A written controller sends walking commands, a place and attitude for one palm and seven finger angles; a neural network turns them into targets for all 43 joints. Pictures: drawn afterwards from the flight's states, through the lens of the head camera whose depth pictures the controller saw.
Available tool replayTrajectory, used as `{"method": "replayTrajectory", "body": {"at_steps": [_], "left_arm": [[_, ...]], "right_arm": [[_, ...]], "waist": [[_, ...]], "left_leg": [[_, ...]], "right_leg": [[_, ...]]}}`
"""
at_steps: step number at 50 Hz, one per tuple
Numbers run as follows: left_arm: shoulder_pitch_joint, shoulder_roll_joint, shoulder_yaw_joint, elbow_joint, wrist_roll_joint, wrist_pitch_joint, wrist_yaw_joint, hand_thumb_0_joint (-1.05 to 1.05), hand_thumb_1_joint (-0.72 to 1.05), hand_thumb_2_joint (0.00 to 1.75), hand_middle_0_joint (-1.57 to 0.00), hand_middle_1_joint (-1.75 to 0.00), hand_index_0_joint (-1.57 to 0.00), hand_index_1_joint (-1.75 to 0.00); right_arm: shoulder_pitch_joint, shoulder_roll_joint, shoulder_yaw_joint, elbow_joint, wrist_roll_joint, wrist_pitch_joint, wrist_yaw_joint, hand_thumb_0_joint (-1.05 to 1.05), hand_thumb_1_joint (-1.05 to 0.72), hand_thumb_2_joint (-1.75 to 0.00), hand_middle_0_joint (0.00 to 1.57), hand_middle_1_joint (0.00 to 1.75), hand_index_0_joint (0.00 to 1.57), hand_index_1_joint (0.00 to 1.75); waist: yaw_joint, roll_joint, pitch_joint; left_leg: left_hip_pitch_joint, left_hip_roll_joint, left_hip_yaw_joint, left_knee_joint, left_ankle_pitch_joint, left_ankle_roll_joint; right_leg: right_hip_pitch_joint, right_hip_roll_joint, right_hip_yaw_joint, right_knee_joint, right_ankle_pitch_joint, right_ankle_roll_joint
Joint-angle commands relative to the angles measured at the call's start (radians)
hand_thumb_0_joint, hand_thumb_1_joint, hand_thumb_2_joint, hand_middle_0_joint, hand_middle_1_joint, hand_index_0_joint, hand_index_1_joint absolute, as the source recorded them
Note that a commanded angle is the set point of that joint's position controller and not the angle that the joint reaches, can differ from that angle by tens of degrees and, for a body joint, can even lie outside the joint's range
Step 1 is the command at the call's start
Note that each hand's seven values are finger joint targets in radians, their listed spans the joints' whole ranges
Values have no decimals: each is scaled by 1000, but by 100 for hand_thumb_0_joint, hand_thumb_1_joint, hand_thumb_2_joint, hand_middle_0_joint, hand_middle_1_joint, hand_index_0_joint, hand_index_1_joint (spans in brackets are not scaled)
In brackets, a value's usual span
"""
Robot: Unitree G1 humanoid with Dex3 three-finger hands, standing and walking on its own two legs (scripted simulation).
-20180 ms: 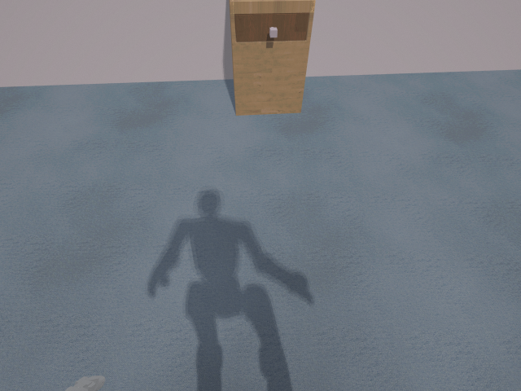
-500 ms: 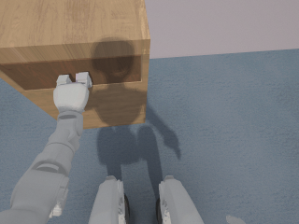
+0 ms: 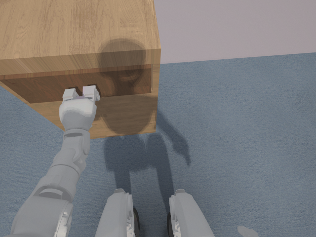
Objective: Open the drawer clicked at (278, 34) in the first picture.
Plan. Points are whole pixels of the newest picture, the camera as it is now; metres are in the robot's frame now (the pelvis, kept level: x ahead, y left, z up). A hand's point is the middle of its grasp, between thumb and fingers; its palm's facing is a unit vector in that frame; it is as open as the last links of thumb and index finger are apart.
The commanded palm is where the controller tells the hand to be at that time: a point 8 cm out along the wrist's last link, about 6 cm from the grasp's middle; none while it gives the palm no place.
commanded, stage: pull the drawer open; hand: left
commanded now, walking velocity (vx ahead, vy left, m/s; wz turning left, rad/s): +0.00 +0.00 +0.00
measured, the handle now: (85, 98) +0.49 +0.20 -0.07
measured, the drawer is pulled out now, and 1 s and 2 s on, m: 0.01 0.09 0.17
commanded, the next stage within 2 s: none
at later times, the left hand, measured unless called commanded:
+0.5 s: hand (86, 132) +0.39 +0.19 -0.09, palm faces -0.06 -0.06 -1.00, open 7.1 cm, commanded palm +0.35 +0.18 -0.04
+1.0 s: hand (85, 148) +0.35 +0.18 -0.09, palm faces -0.07 -0.07 -1.00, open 7.2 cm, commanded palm +0.30 +0.19 -0.04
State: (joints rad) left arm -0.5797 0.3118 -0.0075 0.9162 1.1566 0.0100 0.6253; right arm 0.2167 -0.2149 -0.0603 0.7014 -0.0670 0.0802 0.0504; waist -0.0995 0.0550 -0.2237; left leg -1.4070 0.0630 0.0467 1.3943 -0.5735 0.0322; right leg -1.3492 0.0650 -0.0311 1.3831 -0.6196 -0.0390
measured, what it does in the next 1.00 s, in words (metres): stands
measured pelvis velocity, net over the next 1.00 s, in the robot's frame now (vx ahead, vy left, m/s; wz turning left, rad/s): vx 0.01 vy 0.00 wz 0.01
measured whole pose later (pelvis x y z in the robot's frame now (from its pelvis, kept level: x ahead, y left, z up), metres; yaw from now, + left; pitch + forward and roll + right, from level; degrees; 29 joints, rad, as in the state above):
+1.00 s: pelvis +0.01 +0.00 +0.01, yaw +1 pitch +30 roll -1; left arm -0.22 0.22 -0.10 0.65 1.18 0.06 0.66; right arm 0.15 -0.21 -0.06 0.64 -0.08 0.11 0.05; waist -0.05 0.04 -0.24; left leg -1.31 0.05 0.04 1.36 -0.58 0.03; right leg -1.25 0.06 -0.03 1.35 -0.63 -0.04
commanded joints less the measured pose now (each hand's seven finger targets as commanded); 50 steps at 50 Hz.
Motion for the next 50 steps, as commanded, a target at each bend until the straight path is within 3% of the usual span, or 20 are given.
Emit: {"method": "replayTrajectory", "body": {"at_steps": [1, 5, 7, 10, 11, 12, 15, 17, 21, 22, 25, 32, 36, 37, 40, 48, 50], "left_arm": [[-61, 165, 59, -171, -6, 9, 56, 0, 90, 90, -40, -135, -40, -135], [-42, 125, 29, -193, -5, 21, 63, 0, 90, 90, -40, -135, -40, -135], [-23, 128, 31, -220, -3, 23, 63, 0, 90, 90, -40, -135, -40, -135], [5, 86, 3, -234, -6, 32, 66, 0, 90, 90, -40, -135, -40, -135], [14, 103, 14, -241, -3, 34, 66, 0, 90, 90, -40, -135, -40, -135], [15, 78, -5, -243, -2, 37, 67, 0, 90, 90, -40, -135, -40, -135], [71, 61, -13, -275, -2, 43, 71, 0, 90, 90, -40, -135, -40, -135], [55, 40, -33, -290, -2, 46, 72, 0, 90, 90, -40, -135, -40, -135], [104, 49, -24, -327, 4, 46, 77, 0, 90, 90, -40, -135, -40, -135], [121, 23, -46, -332, 4, 48, 78, 0, 90, 90, -40, -135, -40, -135], [134, 49, -27, -313, 8, 48, 82, 0, 90, 90, -40, -135, -40, -135], [169, 35, -37, -344, 15, 47, 89, 0, 90, 90, -40, -135, -40, -135], [247, 48, -17, -376, 10, 53, 89, 0, 90, 90, -40, -135, -40, -135], [238, 33, -37, -381, 13, 55, 88, 0, 90, 90, -40, -135, -40, -135], [285, 34, -33, -395, 6, 56, 89, 0, 90, 90, -40, -135, -40, -135], [349, 48, -16, -443, 14, 49, 104, 0, 90, 90, -40, -135, -40, -135], [359, 18, -44, -445, 17, 52, 107, 0, 90, 90, -40, -135, -40, -135]], "right_arm": [[127, -153, -57, -61, -3, -14, -9, 0, -90, -90, 20, 30, 20, 30], [121, -154, -60, -66, -3, -6, -8, 0, -90, -90, 20, 30, 20, 30], [112, -154, -58, -73, -4, -6, -7, 0, -90, -90, 20, 30, 20, 30], [108, -153, -61, -79, -3, -4, -6, 0, -90, -90, 20, 30, 20, 30], [102, -154, -60, -79, -4, -6, -5, 0, -90, -90, 20, 30, 20, 30], [99, -154, -59, -82, -4, -1, -4, 0, -90, -90, 20, 30, 20, 30], [91, -154, -61, -93, -4, 3, -4, 0, -90, -90, 20, 30, 20, 30], [81, -155, -60, -97, -5, 3, 0, 0, -90, -90, 20, 30, 20, 30], [69, -152, -61, -105, -9, 2, -3, 0, -90, -90, 20, 30, 20, 30], [66, -151, -59, -112, -7, 6, -3, 0, -90, -90, 20, 30, 20, 30], [56, -148, -57, -110, -7, 5, -7, 0, -90, -90, 20, 30, 20, 30], [34, -145, -53, -118, -8, 2, -9, 0, -90, -90, 20, 30, 20, 30], [23, -143, -54, -134, -9, 2, -8, 0, -90, -90, 20, 30, 20, 30], [19, -144, -51, -134, -8, 5, -7, 0, -90, -90, 20, 30, 20, 30], [13, -139, -50, -139, -6, 3, -9, 0, -90, -90, 20, 30, 20, 30], [-6, -138, -50, -146, -8, -3, -10, 0, -90, -90, 20, 30, 20, 30], [-16, -137, -48, -151, -7, -2, -9, 0, -90, -90, 20, 30, 20, 30]], "waist": [[56, -5, -559], [48, -12, -543], [57, 5, -573], [52, -9, -552], [60, 5, -555], [53, -1, -561], [63, 6, -563], [53, 7, -554], [67, 4, -561], [62, -4, -556], [65, -21, -507], [69, -13, -507], [94, -4, -524], [83, 3, -520], [88, -31, -498], [103, -27, -487], [96, -23, -467]], "left_leg": [[456, -51, -38, -102, 518, 11], [476, -51, -39, -107, 520, 11], [501, -52, -40, -108, 554, 10], [505, -52, -40, -115, 551, 11], [518, -49, -49, -119, 570, 7], [527, -51, -45, -117, 574, 10], [555, -49, -49, -123, 594, 7], [557, -48, -51, -123, 591, 8], [567, -49, -53, -126, 609, 8], [566, -52, -50, -127, 602, 9], [516, -57, -41, -129, 524, 10], [510, -62, -40, -126, 504, 10], [520, -63, -42, -132, 521, 8], [530, -61, -42, -131, 518, 8], [500, -65, -34, -133, 482, 11], [491, -66, -38, -133, 456, 8], [493, -67, -40, -138, 438, 8]], "right_leg": [[354, -2, 19, -155, 645, -2], [340, -2, 14, -164, 636, 0], [348, -5, 16, -158, 665, 0], [357, -5, 12, -170, 669, 0], [345, -5, 9, -163, 662, -4], [341, -6, 10, -166, 668, 0], [345, -5, 8, -170, 670, -3], [331, -6, 4, -172, 661, -1], [352, -7, 8, -173, 682, -5], [353, -8, 7, -177, 680, -2], [362, -6, 12, -188, 643, -7], [357, -5, 16, -185, 629, -6], [378, -3, 18, -183, 641, -12], [359, -4, 15, -183, 632, -9], [387, -3, 24, -194, 634, -9], [379, -2, 25, -186, 602, -14], [359, -2, 22, -193, 569, -14]]}}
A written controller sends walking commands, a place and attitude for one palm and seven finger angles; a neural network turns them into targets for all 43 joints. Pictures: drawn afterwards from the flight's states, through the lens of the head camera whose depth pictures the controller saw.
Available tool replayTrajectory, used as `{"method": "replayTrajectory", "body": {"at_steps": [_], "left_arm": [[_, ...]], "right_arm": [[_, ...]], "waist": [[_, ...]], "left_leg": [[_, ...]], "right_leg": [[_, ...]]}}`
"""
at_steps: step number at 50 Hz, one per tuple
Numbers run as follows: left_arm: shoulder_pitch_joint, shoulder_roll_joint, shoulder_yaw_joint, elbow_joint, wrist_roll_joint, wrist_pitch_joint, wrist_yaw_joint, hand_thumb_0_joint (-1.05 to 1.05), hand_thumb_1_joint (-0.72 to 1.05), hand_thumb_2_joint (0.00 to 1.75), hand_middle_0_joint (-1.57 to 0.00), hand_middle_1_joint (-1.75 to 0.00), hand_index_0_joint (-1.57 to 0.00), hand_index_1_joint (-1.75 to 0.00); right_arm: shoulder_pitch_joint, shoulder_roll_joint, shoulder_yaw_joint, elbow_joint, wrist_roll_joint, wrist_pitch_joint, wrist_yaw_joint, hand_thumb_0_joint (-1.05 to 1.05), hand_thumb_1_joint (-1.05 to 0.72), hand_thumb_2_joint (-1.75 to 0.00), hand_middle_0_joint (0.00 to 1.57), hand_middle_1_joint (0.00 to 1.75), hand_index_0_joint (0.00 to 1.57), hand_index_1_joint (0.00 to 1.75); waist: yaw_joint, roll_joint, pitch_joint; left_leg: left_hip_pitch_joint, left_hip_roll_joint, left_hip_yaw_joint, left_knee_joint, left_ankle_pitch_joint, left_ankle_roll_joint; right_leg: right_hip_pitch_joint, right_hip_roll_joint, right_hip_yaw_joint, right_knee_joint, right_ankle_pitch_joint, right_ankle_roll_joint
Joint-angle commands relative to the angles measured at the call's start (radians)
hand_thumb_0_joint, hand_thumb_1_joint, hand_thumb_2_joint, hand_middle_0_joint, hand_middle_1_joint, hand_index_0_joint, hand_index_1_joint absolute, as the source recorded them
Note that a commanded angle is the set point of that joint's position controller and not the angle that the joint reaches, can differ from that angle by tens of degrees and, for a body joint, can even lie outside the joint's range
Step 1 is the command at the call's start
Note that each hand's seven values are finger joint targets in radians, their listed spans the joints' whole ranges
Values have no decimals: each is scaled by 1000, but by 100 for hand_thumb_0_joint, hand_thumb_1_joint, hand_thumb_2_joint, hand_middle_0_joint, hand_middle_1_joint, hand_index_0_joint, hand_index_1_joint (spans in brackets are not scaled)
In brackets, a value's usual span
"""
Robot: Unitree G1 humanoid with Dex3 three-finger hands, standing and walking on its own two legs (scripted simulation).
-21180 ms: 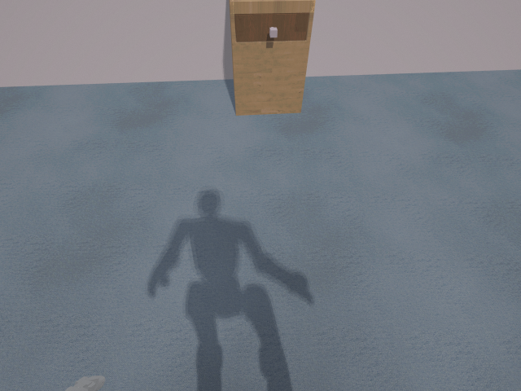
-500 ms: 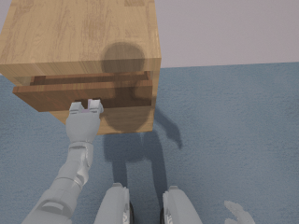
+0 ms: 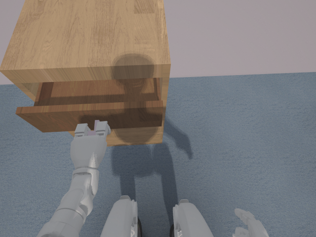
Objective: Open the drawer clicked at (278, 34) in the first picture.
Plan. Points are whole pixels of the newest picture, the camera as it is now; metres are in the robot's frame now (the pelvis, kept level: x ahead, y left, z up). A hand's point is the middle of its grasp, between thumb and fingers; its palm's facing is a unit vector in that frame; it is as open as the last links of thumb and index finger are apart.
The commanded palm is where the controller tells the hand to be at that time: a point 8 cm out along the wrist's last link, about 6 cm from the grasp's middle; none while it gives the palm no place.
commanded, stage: pull the drawer open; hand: left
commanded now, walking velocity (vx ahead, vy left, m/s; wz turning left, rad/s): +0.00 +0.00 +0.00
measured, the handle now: (96, 132) +0.40 +0.19 -0.08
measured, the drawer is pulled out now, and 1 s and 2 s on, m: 0.09 0.17 0.22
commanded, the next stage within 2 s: none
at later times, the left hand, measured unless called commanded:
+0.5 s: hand (95, 168) +0.30 +0.18 -0.10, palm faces -0.07 -0.07 -0.99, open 7.2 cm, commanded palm +0.26 +0.18 -0.05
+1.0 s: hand (94, 181) +0.26 +0.18 -0.10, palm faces -0.09 -0.08 -0.99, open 7.2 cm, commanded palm +0.22 +0.18 -0.05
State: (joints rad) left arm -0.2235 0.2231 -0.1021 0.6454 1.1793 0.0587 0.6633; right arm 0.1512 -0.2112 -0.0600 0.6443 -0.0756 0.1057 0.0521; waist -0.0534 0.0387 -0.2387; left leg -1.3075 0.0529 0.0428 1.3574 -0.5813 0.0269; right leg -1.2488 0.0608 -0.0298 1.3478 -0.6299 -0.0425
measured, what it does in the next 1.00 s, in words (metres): stands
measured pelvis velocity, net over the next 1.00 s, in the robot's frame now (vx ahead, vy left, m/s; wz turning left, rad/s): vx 0.00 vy -0.01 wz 0.01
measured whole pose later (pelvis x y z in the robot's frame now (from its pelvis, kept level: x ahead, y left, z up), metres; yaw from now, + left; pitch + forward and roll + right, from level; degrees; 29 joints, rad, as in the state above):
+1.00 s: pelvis +0.00 -0.01 +0.00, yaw +1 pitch +29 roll +0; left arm 0.08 0.20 -0.14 0.41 1.20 0.03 0.67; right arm 0.09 -0.21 -0.04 0.59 -0.08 0.09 0.04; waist -0.01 0.03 -0.25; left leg -1.29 0.05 0.04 1.38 -0.60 0.01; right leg -1.24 0.06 -0.03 1.39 -0.66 -0.06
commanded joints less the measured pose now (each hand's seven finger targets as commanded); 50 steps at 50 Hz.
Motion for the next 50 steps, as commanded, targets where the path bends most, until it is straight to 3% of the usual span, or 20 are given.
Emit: {"method": "replayTrajectory", "body": {"at_steps": [1, 2, 14, 16, 18, 22, 27, 29, 31, 33, 35, 36, 38, 40, 41, 43, 46, 50], "left_arm": [[-4, 113, 55, -185, -6, 6, 69, 0, 90, 90, -40, -135, -40, -135], [0, 107, 48, -197, -2, 5, 72, 0, 90, 90, -40, -135, -40, -135], [116, 118, 61, -232, -9, 3, 65, 0, 90, 90, -40, -135, -40, -135], [143, 122, 66, -240, -6, 5, 68, 0, 90, 90, -40, -135, -40, -135], [133, 105, 50, -241, -5, 5, 68, 0, 90, 90, -40, -135, -40, -135], [206, 114, 63, -261, -3, 2, 69, 0, 90, 90, -40, -135, -40, -135], [246, 103, 49, -309, -4, 3, 69, 0, 90, 90, -40, -135, -40, -135], [249, 94, 38, -312, -3, 2, 68, 0, 90, 90, -40, -135, -40, -135], [285, 100, 49, -335, -6, 0, 70, 0, 90, 90, -40, -135, -40, -135], [314, 93, 44, -326, -6, -1, 69, 0, 90, 90, -40, -135, -40, -135], [304, 83, 29, -347, -3, -5, 68, 0, 90, 90, -40, -135, -40, -135], [320, 104, 51, -358, -3, -7, 70, 0, 90, 90, -40, -135, -40, -135], [327, 78, 23, -358, 1, -6, 69, 0, 90, 90, -40, -135, -40, -135], [355, 87, 34, -354, 1, -7, 69, 0, 90, 90, -40, -135, -40, -135], [363, 96, 44, -369, -2, -9, 68, 0, 90, 90, -40, -135, -40, -135], [373, 83, 27, -375, 1, -12, 67, 0, 90, 90, -40, -135, -40, -135], [415, 100, 49, -384, -5, -17, 65, 0, 90, 90, -40, -135, -40, -135], [461, 93, 47, -390, -5, -28, 65, 0, 90, 90, -40, -135, -40, -135]], "right_arm": [[49, -143, -49, -92, 0, -29, -10, 0, -90, -90, 20, 30, 20, 30], [44, -143, -48, -96, 0, -26, -10, 0, -90, -90, 20, 30, 20, 30], [12, -134, -42, -115, 2, -32, -19, 0, -90, -90, 20, 30, 20, 30], [6, -136, -41, -121, 1, -34, -18, 0, -90, -90, 20, 30, 20, 30], [1, -134, -41, -122, 2, -33, -19, 0, -90, -90, 20, 30, 20, 30], [-9, -132, -38, -136, 1, -35, -20, 0, -90, -90, 20, 30, 20, 30], [-22, -131, -34, -146, -1, -37, -19, 0, -90, -90, 20, 30, 20, 30], [-25, -130, -34, -146, -1, -38, -21, 0, -90, -90, 20, 30, 20, 30], [-27, -131, -34, -154, -4, -43, -21, 0, -90, -90, 20, 30, 20, 30], [-28, -128, -31, -156, -3, -41, -22, 0, -90, -90, 20, 30, 20, 30], [-37, -128, -31, -159, -4, -43, -23, 0, -90, -90, 20, 30, 20, 30], [-37, -127, -30, -163, -5, -45, -23, 0, -90, -90, 20, 30, 20, 30], [-44, -127, -28, -164, -5, -45, -22, 0, -90, -90, 20, 30, 20, 30], [-42, -125, -26, -167, -4, -46, -24, 0, -90, -90, 20, 30, 20, 30], [-46, -126, -27, -170, -6, -49, -24, 0, -90, -90, 20, 30, 20, 30], [-51, -125, -25, -172, -6, -48, -25, 0, -90, -90, 20, 30, 20, 30], [-54, -120, -23, -176, -7, -54, -26, 0, -90, -90, 20, 30, 20, 30], [-61, -116, -18, -181, -8, -58, -27, 0, -90, -90, 20, 30, 20, 30]], "waist": [[51, 6, -450], [50, 2, -471], [67, -42, -446], [75, -9, -425], [65, -25, -420], [83, -24, -439], [83, -8, -435], [73, -34, -421], [85, -13, -429], [81, -43, -412], [75, -35, -406], [88, -16, -409], [77, -25, -411], [81, -46, -407], [90, -23, -404], [83, -35, -405], [96, -32, -405], [96, -45, -397]], "left_leg": [[406, -53, -43, -104, 459, 12], [413, -54, -41, -99, 463, 13], [357, -66, -28, -89, 406, 16], [371, -64, -34, -100, 414, 13], [362, -64, -31, -91, 392, 15], [368, -68, -30, -91, 414, 13], [382, -66, -34, -91, 422, 13], [371, -66, -33, -88, 405, 14], [378, -67, -36, -91, 420, 13], [368, -68, -34, -89, 408, 13], [365, -67, -33, -85, 390, 14], [368, -68, -37, -89, 404, 11], [372, -66, -35, -83, 396, 14], [360, -70, -34, -83, 387, 13], [364, -68, -37, -88, 398, 12], [367, -68, -37, -82, 394, 13], [352, -71, -33, -82, 390, 11], [337, -74, -29, -74, 374, 11]], "right_leg": [[248, 4, 17, -156, 577, -13], [245, 2, 16, -149, 575, -9], [289, 1, 40, -157, 584, -9], [275, 4, 38, -159, 571, -17], [262, 2, 35, -158, 548, -12], [281, 1, 41, -150, 580, -15], [271, 1, 42, -147, 589, -16], [270, 1, 43, -152, 580, -14], [278, 1, 41, -148, 591, -18], [281, 1, 41, -150, 590, -17], [269, -2, 47, -154, 578, -15], [269, 0, 46, -147, 578, -21], [258, -2, 44, -147, 572, -17], [269, -1, 46, -147, 571, -18], [269, -1, 48, -147, 579, -22], [263, -2, 52, -146, 583, -19], [286, -3, 63, -147, 599, -21], [291, -6, 72, -146, 611, -19]]}}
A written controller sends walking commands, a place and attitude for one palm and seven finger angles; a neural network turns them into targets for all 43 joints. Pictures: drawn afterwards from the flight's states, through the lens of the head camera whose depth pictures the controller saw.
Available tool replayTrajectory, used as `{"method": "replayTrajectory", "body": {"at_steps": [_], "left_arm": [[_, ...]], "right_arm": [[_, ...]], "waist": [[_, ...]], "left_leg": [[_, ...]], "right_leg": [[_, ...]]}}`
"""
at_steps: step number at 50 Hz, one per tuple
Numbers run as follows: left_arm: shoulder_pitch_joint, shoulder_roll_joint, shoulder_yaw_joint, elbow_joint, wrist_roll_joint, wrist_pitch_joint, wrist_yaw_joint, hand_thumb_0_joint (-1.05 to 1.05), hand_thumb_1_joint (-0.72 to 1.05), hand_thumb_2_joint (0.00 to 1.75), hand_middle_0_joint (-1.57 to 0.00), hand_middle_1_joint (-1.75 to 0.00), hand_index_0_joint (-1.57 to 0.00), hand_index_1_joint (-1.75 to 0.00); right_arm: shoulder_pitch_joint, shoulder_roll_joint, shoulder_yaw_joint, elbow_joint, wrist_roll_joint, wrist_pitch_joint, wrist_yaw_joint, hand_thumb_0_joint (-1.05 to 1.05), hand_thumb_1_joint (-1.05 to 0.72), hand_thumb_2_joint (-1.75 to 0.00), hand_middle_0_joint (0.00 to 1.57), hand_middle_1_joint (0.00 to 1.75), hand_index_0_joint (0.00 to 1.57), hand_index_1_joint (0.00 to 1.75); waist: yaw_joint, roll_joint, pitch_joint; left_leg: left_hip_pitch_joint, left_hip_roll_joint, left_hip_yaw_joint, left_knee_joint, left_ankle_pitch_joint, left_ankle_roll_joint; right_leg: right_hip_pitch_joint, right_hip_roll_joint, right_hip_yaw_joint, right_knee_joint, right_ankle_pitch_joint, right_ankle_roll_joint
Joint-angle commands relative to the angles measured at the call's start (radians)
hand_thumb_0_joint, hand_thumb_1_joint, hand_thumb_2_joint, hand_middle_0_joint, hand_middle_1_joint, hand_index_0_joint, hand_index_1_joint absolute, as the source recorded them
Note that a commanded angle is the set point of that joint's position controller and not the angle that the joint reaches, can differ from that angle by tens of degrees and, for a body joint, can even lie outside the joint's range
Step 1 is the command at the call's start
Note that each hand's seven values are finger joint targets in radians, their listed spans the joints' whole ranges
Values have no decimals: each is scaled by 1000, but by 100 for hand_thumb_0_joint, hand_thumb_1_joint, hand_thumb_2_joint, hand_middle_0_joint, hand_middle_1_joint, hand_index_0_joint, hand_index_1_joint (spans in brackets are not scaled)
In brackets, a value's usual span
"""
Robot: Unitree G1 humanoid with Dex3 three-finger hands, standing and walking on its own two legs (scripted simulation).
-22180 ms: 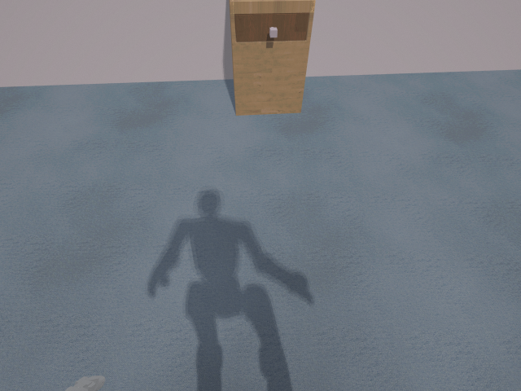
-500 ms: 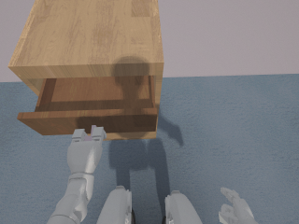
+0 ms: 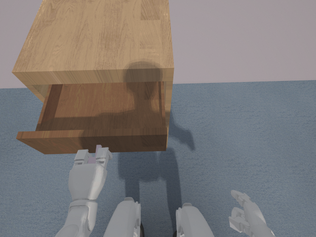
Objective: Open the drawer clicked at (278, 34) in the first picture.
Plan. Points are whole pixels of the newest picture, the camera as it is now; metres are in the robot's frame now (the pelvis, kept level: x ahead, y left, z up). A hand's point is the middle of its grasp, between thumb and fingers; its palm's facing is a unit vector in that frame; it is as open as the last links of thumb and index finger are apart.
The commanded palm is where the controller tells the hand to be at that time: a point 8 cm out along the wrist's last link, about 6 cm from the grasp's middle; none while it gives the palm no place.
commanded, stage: pull the drawer open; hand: left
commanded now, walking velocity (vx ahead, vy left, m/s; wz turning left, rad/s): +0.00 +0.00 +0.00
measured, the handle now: (97, 158) +0.32 +0.19 -0.08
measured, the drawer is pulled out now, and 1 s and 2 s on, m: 0.17 0.22 0.24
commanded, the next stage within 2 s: open the thumb to release the handle in 1.84 s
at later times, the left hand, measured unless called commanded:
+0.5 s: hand (95, 193) +0.23 +0.18 -0.09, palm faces -0.11 -0.09 -0.99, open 7.3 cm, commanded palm +0.19 +0.19 -0.04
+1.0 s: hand (93, 203) +0.21 +0.18 -0.09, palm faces -0.13 -0.10 -0.99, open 7.3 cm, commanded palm +0.16 +0.19 -0.04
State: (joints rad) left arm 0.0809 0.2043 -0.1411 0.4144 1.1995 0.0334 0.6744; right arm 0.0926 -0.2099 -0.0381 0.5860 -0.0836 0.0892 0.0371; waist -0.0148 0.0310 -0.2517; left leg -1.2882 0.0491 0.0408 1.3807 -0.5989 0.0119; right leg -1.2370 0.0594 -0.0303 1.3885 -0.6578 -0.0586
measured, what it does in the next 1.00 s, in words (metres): stands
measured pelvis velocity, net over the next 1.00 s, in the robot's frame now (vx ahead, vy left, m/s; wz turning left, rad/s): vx -0.01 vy -0.01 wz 0.01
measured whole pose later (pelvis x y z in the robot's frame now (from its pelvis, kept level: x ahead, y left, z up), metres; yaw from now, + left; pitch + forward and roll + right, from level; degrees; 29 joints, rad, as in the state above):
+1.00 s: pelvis -0.01 -0.01 -0.01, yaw +0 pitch +29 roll +1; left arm 0.28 0.21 -0.11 0.27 1.20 -0.06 0.66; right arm 0.08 -0.21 -0.02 0.55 -0.10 0.06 0.03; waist 0.01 0.03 -0.27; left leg -1.32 0.05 0.05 1.43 -0.61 0.00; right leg -1.28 0.06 -0.02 1.46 -0.68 -0.08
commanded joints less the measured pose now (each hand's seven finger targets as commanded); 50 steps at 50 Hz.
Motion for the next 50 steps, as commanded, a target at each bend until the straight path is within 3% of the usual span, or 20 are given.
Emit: {"method": "replayTrajectory", "body": {"at_steps": [1, 8, 17, 25, 34, 36, 40, 46, 48, 50], "left_arm": [[169, 127, 106, -154, -27, -4, 55, 0, 90, 90, -40, -135, -40, -135], [196, 133, 114, -174, -21, -24, 56, 0, 90, 90, -40, -135, -40, -135], [306, 128, 117, -215, -25, -35, 54, 0, 90, 90, -40, -135, -40, -135], [303, 130, 116, -224, -21, -52, 51, 0, 90, 90, -40, -135, -40, -135], [351, 150, 145, -231, -27, -72, 47, 0, 90, 90, -40, -135, -40, -135], [377, 155, 152, -244, -29, -73, 47, 0, 90, 90, -40, -135, -40, -135], [406, 146, 142, -260, -32, -79, 43, 0, 90, 90, -40, -135, -40, -135], [397, 141, 127, -282, -24, -86, 41, 0, 90, 90, -40, -135, -40, -135], [403, 136, 122, -278, -27, -91, 38, 0, 90, 90, -40, -135, -40, -135], [419, 137, 121, -284, -25, -98, 37, 0, 90, 90, -40, -135, -40, -135]], "right_arm": [[0, -118, -39, -124, -2, -44, -13, 0, -90, -90, 20, 30, 20, 30], [-6, -115, -36, -123, -6, -52, -15, 0, -90, -90, 20, 30, 20, 30], [-17, -111, -29, -149, -6, -57, -14, 0, -90, -90, 20, 30, 20, 30], [-24, -110, -26, -149, -10, -65, -17, 0, -90, -90, 20, 30, 20, 30], [-28, -104, -23, -152, -10, -71, -20, 0, -90, -90, 20, 30, 20, 30], [-30, -104, -22, -159, -11, -73, -19, 0, -90, -90, 20, 30, 20, 30], [-33, -100, -21, -163, -11, -72, -17, 0, -90, -90, 20, 30, 20, 30], [-41, -103, -19, -170, -16, -76, -17, 0, -90, -90, 20, 30, 20, 30], [-40, -100, -18, -170, -16, -77, -19, 0, -90, -90, 20, 30, 20, 30], [-43, -99, -17, -174, -16, -80, -18, 0, -90, -90, 20, 30, 20, 30]], "waist": [[62, -39, -375], [60, -57, -374], [77, -29, -382], [68, -49, -350], [81, -68, -352], [88, -49, -357], [88, -68, -355], [81, -36, -343], [79, -72, -347], [83, -62, -342]], "left_leg": [[308, -71, -30, -97, 397, 24], [279, -73, -27, -79, 372, 24], [300, -75, -28, -85, 386, 21], [262, -75, -29, -72, 338, 22], [224, -78, -27, -59, 312, 20], [239, -78, -27, -63, 331, 20], [230, -79, -29, -62, 318, 19], [249, -75, -34, -62, 320, 22], [228, -77, -32, -53, 304, 23], [223, -78, -32, -52, 294, 21]], "right_leg": [[282, -3, 74, -185, 647, -6], [284, -7, 94, -175, 660, -1], [275, -6, 87, -163, 652, -6], [258, -8, 104, -168, 619, -5], [271, -12, 127, -162, 618, -2], [271, -10, 122, -160, 632, -6], [277, -11, 129, -159, 632, -4], [229, -7, 112, -156, 585, -10], [243, -12, 119, -155, 589, -5], [241, -14, 124, -156, 583, -4]]}}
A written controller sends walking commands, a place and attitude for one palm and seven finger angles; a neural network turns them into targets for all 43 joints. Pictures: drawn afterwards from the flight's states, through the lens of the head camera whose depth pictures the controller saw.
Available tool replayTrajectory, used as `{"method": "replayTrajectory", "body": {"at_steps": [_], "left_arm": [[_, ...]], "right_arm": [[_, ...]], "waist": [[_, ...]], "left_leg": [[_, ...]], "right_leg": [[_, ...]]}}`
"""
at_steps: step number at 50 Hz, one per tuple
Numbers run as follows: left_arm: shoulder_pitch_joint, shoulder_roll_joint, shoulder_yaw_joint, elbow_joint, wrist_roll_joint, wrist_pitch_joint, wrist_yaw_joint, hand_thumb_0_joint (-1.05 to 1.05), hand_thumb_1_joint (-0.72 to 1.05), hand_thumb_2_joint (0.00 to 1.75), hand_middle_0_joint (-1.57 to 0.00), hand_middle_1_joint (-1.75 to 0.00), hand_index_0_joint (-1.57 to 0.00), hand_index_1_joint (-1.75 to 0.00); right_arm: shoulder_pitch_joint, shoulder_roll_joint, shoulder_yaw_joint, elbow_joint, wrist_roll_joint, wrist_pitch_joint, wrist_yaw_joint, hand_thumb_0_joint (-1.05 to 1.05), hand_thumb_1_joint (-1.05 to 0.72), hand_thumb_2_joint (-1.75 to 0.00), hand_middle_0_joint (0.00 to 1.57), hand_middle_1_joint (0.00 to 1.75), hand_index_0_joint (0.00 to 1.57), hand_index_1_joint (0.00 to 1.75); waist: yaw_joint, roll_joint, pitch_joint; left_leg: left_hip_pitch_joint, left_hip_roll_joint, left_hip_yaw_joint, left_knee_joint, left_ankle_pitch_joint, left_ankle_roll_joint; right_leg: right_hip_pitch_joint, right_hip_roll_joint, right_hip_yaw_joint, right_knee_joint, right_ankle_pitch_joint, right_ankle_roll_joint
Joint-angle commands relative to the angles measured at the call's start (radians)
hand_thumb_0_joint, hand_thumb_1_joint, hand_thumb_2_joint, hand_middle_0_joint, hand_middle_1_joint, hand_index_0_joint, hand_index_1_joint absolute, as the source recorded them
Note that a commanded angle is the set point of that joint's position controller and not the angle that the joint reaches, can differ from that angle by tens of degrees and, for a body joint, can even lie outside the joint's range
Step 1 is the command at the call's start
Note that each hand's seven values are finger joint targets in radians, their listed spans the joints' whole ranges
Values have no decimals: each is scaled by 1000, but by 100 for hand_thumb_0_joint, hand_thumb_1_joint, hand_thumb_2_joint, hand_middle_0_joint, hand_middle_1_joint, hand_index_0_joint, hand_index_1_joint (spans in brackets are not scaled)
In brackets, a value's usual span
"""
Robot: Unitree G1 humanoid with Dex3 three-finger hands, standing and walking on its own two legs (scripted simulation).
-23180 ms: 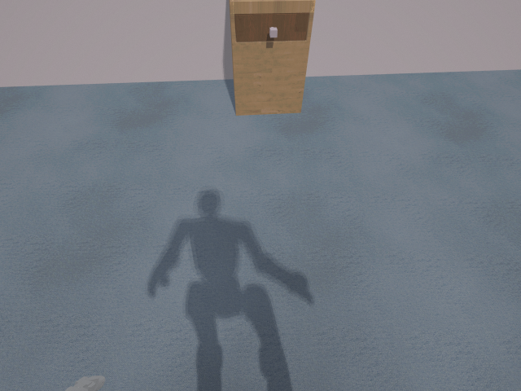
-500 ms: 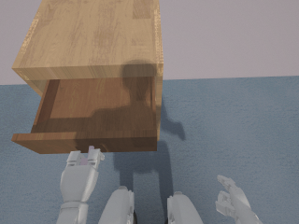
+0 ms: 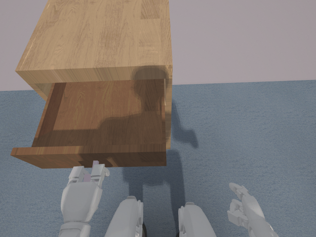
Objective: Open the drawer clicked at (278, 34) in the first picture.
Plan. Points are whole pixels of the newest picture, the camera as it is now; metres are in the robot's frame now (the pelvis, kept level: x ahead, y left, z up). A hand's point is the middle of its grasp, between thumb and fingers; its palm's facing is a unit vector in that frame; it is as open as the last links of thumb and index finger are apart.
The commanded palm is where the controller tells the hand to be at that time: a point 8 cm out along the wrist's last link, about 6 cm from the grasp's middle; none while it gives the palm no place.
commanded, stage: pull the drawer open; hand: left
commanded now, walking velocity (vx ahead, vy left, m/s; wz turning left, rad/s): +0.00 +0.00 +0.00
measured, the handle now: (94, 175) +0.28 +0.19 -0.07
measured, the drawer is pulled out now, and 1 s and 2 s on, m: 0.22 0.24 0.24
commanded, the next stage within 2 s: open the thumb to release the handle in 0.84 s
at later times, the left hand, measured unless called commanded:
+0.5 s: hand (91, 206) +0.20 +0.19 -0.08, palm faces -0.13 -0.10 -0.99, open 7.3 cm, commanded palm +0.15 +0.20 -0.03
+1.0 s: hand (91, 207) +0.20 +0.19 -0.08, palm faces -0.13 -0.11 -0.99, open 7.4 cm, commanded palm +0.18 +0.20 -0.03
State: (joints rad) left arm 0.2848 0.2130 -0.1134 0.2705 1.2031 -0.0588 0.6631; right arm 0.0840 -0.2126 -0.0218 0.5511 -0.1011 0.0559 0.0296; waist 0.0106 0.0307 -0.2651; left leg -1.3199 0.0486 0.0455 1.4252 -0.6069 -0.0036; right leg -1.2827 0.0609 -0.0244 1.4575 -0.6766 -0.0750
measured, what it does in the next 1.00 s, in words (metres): stands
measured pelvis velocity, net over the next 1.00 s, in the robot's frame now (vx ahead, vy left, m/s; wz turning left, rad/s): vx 0.00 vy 0.00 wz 0.01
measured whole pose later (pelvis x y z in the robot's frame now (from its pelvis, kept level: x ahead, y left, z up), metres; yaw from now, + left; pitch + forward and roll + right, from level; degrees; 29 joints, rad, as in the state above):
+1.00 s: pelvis +0.00 +0.00 -0.01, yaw +1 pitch +29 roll +2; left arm 0.34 0.22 -0.12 0.23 1.21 -0.11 0.67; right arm 0.07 -0.21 -0.02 0.54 -0.11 0.04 0.02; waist 0.04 0.03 -0.28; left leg -1.35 0.04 0.04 1.45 -0.61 -0.01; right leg -1.31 0.05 -0.03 1.49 -0.69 -0.08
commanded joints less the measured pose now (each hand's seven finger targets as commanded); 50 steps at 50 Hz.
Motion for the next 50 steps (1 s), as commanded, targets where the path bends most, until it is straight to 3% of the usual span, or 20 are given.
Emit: {"method": "replayTrajectory", "body": {"at_steps": [1, 3, 7, 10, 13, 15, 21, 25, 28, 45, 46, 47, 48, 50], "left_arm": [[218, 143, 112, -141, -31, -7, 49, 0, 90, 90, -40, -135, -40, -135], [216, 133, 102, -137, -29, -11, 48, 0, 90, 90, -40, -135, -40, -135], [218, 131, 95, -146, -24, -11, 47, 0, 90, 90, -40, -135, -40, -135], [234, 132, 101, -141, -33, -10, 43, 0, 90, 90, -40, -135, -40, -135], [249, 132, 96, -155, -33, -17, 42, 0, 90, 90, -40, -135, -40, -135], [243, 123, 87, -147, -36, -14, 37, 0, 90, 90, -40, -135, -40, -135], [267, 142, 110, -158, -35, -24, 39, 0, 90, 90, -40, -135, -40, -135], [275, 142, 114, -149, -39, -30, 36, 0, 90, 90, -40, -135, -40, -135], [288, 133, 103, -150, -32, -36, 38, 0, 90, 90, -40, -135, -40, -135], [326, 123, 90, -159, -34, -47, 29, 0, 90, 90, -40, -135, -40, -135], [321, 136, 105, -164, -33, -51, 31, 0, 90, 90, -40, -135, -40, -135], [20, 154, 71, -187, -3, -40, 47, 0, 90, 90, -40, -135, -40, -135], [35, 145, 97, -182, -1, -42, 56, 0, 83, 87, -40, -134, -40, -134], [64, 140, 95, -138, -2, -34, 60, 0, 69, 81, -38, -133, -38, -133]], "right_arm": [[-36, -94, -33, -138, 2, -48, -12, 0, -90, -90, 20, 30, 20, 30], [-36, -94, -32, -136, 1, -48, -12, 0, -90, -90, 20, 30, 20, 30], [-41, -99, -31, -145, 2, -46, -12, 0, -90, -90, 20, 30, 20, 30], [-39, -94, -31, -146, 4, -46, -15, 0, -90, -90, 20, 30, 20, 30], [-43, -89, -30, -149, 5, -50, -15, 0, -90, -90, 20, 30, 20, 30], [-44, -91, -29, -147, 5, -51, -15, 0, -90, -90, 20, 30, 20, 30], [-46, -88, -30, -150, 5, -52, -16, 0, -90, -90, 20, 30, 20, 30], [-48, -84, -27, -148, 5, -52, -16, 0, -90, -90, 20, 30, 20, 30], [-48, -84, -25, -151, 3, -54, -15, 0, -90, -90, 20, 30, 20, 30], [-49, -81, -23, -162, 1, -59, -14, 0, -90, -90, 20, 30, 20, 30], [-48, -81, -24, -160, 2, -61, -14, 0, -90, -90, 20, 30, 20, 30], [-36, -106, -28, -122, -9, -48, -15, 0, -90, -90, 20, 30, 20, 30], [-25, -100, -35, -123, -5, -54, -21, 0, -90, -90, 20, 30, 20, 30], [-25, -103, -33, -125, -4, -54, -23, 0, -90, -90, 20, 30, 20, 30]], "waist": [[64, -54, -326], [58, -73, -325], [59, -44, -320], [58, -83, -314], [68, -60, -334], [58, -85, -311], [74, -61, -329], [69, -87, -309], [74, -59, -321], [73, -88, -316], [77, -82, -325], [-6, -77, -298], [20, -59, -312], [26, -68, -317]], "left_leg": [[249, -78, -38, -97, 310, 37], [239, -79, -38, -89, 296, 37], [261, -78, -38, -94, 292, 38], [236, -79, -39, -88, 277, 39], [234, -80, -37, -87, 284, 38], [224, -79, -38, -84, 267, 39], [241, -80, -41, -90, 293, 38], [213, -83, -38, -85, 269, 36], [233, -82, -39, -87, 285, 36], [235, -84, -43, -84, 291, 37], [246, -83, -45, -86, 308, 38], [220, -69, -46, -49, 276, 44], [219, -70, -38, -45, 264, 45], [226, -73, -40, -51, 262, 45]], "right_leg": [[291, -14, 118, -221, 605, 8], [285, -15, 122, -220, 599, 12], [248, -11, 110, -221, 538, 7], [272, -15, 121, -227, 552, 14], [282, -17, 120, -217, 563, 12], [280, -21, 133, -231, 568, 19], [277, -13, 127, -217, 574, 8], [290, -19, 143, -225, 582, 15], [273, -16, 128, -213, 580, 11], [276, -18, 129, -213, 608, 13], [276, -14, 133, -209, 624, 9], [185, -25, 126, -209, 564, 19], [195, -25, 108, -207, 524, 22], [191, -20, 98, -210, 492, 18]]}}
